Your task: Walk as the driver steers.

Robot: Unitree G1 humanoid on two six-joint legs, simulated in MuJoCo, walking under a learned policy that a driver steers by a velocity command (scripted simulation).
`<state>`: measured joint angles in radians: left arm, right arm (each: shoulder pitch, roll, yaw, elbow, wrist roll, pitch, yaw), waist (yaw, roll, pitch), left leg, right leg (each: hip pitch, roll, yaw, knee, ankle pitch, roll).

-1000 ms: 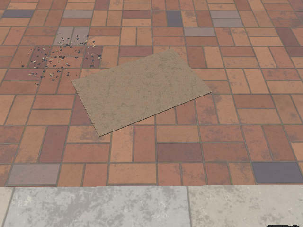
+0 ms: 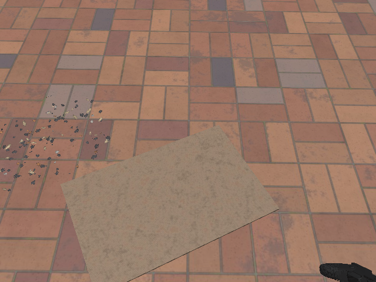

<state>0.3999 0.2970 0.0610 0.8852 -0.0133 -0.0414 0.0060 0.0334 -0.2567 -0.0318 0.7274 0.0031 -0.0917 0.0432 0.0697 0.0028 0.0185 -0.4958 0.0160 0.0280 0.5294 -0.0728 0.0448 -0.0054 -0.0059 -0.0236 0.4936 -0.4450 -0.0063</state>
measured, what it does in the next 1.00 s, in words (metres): walks ahead: right foot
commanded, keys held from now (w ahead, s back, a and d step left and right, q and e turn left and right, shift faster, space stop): w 0.70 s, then w+q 0.30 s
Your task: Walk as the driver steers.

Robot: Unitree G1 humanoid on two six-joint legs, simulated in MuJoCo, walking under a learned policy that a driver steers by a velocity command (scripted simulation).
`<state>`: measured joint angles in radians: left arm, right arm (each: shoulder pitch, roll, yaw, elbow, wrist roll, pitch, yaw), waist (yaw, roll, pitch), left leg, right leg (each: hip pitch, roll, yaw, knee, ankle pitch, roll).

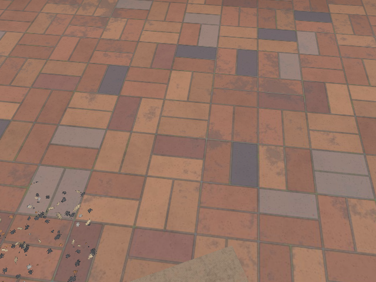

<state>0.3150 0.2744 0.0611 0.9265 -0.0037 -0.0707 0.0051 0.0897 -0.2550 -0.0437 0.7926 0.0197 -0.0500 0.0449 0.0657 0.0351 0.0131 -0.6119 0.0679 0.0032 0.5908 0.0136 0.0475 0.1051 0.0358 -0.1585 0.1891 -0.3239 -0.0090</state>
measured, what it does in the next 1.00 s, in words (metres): walks ahead, turning left: left foot, then right foot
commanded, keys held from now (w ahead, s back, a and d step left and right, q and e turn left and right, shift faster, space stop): w+q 0.82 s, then w+e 0.18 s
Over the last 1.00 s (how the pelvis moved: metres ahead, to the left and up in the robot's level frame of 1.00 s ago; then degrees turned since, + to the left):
0.54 -0.02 0.01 7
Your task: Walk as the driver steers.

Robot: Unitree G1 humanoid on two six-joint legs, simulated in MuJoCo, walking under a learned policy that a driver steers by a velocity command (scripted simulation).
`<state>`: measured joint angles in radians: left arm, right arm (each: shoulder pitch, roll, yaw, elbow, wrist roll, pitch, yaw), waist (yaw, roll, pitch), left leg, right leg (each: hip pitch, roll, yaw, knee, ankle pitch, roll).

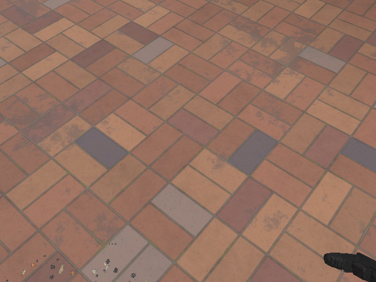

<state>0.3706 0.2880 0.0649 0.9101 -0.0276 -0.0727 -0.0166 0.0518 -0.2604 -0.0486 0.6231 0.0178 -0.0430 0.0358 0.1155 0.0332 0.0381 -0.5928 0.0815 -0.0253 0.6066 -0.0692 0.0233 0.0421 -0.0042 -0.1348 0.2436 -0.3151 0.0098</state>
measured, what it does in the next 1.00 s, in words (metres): walks ahead, turning right: left foot, then right foot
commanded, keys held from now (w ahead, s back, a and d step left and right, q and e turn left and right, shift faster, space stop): w+e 0.92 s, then w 0.08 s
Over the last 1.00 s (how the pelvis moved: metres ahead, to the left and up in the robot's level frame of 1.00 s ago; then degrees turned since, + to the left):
0.55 0.12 0.00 30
